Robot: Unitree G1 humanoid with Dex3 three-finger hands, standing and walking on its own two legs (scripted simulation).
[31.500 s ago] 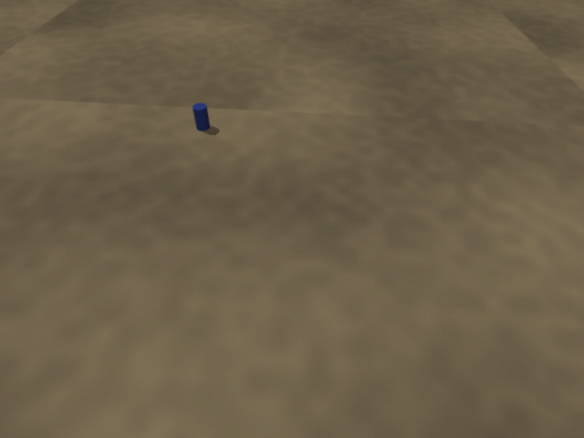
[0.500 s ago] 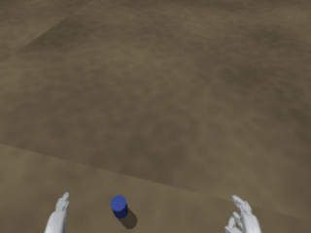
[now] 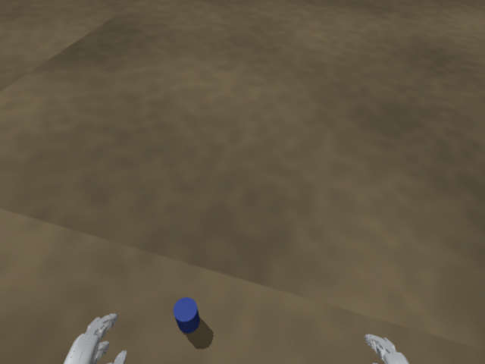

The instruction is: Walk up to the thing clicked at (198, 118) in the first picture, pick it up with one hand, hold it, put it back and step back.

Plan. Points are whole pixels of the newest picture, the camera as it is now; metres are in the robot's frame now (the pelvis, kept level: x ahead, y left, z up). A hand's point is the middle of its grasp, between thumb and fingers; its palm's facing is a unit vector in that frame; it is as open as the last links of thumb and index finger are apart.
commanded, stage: stand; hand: left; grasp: from the side
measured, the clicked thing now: (187, 315) +0.40 +0.18 -0.66
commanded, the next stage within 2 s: none
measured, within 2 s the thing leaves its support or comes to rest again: neither
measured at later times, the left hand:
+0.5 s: hand out of the picture +0.05 +0.26 -0.12, palm faces +0.00 -0.94 -0.33, open 7.4 cm
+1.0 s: hand out of the picture +0.02 +0.25 -0.12, palm faces -0.01 -0.94 -0.34, open 7.4 cm
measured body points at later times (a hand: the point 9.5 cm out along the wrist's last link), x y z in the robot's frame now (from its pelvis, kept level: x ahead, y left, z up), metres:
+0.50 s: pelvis -0.01 +0.01 +0.04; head -0.01 +0.02 +0.49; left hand +0.05 +0.31 -0.10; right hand +0.07 -0.26 -0.10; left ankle +0.02 +0.13 -0.70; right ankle +0.01 -0.13 -0.70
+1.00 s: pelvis -0.02 +0.00 +0.04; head -0.02 +0.00 +0.49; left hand +0.02 +0.30 -0.09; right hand +0.04 -0.29 -0.10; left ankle +0.02 +0.13 -0.70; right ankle +0.01 -0.13 -0.70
